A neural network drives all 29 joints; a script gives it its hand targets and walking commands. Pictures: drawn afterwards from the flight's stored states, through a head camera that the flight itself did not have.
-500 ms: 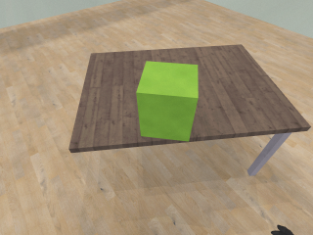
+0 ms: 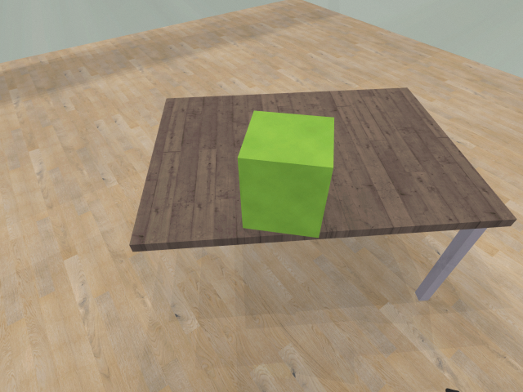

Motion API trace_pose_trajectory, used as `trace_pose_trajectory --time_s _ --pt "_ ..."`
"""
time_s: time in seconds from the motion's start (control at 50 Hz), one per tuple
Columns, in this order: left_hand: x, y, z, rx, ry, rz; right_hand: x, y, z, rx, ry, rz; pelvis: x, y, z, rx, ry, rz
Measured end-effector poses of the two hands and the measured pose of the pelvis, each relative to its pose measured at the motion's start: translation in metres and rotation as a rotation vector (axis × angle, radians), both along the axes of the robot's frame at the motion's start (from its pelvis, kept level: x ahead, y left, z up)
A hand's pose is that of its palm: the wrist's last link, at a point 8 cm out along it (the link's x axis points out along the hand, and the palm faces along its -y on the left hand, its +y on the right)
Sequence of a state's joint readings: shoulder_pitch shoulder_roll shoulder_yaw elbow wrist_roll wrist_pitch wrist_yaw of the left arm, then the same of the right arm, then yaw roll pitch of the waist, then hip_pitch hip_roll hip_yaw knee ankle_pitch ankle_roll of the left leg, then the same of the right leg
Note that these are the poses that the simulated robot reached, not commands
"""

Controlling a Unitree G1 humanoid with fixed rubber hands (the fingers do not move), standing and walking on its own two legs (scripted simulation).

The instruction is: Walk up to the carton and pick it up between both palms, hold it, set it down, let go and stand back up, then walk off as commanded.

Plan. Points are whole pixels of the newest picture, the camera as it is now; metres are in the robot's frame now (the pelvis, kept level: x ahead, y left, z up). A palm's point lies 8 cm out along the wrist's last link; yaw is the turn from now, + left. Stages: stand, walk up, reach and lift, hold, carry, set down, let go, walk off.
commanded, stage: stand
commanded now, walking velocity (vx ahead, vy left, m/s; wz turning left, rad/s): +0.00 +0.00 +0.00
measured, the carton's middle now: (286, 174) +0.68 -0.06 -0.10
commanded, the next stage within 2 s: none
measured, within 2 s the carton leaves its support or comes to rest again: neither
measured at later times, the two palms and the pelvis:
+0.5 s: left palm out of the picture +0.08 +0.29 -0.12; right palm out of the picture +0.09 -0.31 -0.11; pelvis +0.02 -0.01 +0.00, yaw +0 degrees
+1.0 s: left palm out of the picture +0.10 +0.29 -0.11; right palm out of the picture +0.10 -0.31 -0.11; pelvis +0.03 -0.01 +0.00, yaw +0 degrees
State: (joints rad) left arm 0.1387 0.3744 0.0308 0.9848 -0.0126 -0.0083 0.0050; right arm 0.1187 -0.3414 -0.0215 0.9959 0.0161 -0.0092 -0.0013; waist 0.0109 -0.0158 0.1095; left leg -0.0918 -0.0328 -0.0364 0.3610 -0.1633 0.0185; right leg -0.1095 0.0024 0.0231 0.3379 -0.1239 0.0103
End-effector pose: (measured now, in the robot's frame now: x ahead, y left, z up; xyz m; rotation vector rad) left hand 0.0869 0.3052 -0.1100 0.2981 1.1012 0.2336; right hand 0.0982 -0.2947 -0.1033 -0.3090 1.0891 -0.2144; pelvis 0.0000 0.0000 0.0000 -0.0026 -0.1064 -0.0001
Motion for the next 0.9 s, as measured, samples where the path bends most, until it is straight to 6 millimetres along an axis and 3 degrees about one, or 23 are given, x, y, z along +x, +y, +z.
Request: trace_pose_trajectory --time_s 0.28,0.72,0.9 --pt "-0.026 -0.007 -0.006 0.008 0.117 0.030 -0.024 -0.014 -0.010 0.003 0.103 -0.047 0.006 -0.009 0.001 0.003 0.027 0.008" --pt "0.019 -0.019 -0.003 0.003 0.072 0.019 0.011 -0.016 -0.010 0.005 0.080 -0.040 0.027 -0.015 0.003 0.002 0.044 0.006" --pt "0.020 -0.017 -0.003 0.006 0.071 0.030 0.006 -0.021 -0.007 -0.014 0.096 -0.054 0.031 -0.015 0.004 0.002 0.047 0.003"
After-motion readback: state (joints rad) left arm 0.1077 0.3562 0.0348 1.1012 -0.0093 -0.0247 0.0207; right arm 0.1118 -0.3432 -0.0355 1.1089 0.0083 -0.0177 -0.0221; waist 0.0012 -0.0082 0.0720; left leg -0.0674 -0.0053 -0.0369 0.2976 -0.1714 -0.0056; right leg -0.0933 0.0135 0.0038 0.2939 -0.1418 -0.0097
